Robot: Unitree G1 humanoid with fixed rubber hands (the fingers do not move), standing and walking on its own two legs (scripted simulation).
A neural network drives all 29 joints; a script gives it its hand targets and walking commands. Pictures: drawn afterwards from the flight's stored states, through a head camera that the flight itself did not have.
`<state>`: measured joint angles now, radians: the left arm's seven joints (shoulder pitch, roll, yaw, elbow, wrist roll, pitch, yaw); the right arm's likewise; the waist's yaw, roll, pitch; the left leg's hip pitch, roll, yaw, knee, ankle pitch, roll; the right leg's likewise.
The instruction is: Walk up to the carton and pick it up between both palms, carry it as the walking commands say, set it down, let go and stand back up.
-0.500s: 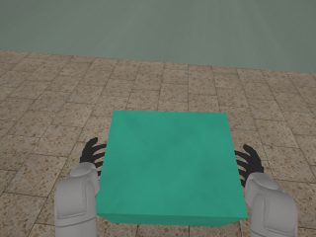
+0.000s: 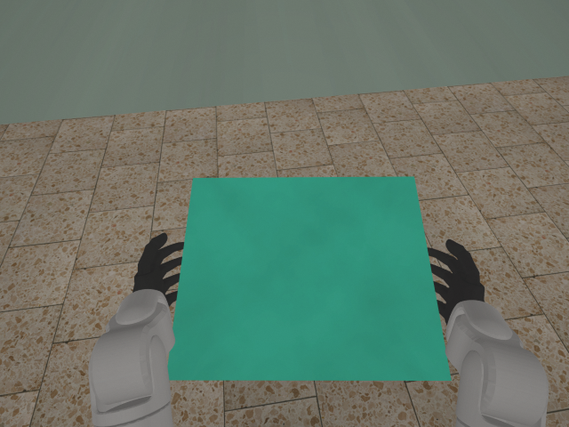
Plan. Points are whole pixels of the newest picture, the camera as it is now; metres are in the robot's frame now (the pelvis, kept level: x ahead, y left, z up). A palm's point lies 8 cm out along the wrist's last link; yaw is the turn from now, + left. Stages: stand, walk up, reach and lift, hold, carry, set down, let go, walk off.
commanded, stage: carry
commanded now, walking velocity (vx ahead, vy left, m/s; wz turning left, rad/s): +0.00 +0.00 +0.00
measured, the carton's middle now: (302, 285) +0.32 -0.02 +0.01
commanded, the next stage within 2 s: none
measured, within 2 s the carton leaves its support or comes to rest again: neither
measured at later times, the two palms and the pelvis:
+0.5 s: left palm (186, 227) +0.38 +0.14 +0.08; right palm (452, 231) +0.36 -0.22 +0.08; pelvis +0.11 -0.04 +0.01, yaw +0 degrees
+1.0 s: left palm (179, 199) +0.42 +0.16 +0.10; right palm (436, 191) +0.42 -0.21 +0.10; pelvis +0.16 -0.04 +0.03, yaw +0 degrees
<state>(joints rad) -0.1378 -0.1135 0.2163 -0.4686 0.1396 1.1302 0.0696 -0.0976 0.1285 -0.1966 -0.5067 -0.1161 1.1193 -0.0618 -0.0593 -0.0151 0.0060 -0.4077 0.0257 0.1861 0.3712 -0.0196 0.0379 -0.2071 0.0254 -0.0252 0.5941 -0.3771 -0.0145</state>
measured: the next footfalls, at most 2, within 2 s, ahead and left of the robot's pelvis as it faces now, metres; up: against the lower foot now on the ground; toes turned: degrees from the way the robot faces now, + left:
right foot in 0.12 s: +0.05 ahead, -0.13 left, +0.00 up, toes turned -4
left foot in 1.30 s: +0.25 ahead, +0.08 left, -0.01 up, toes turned +8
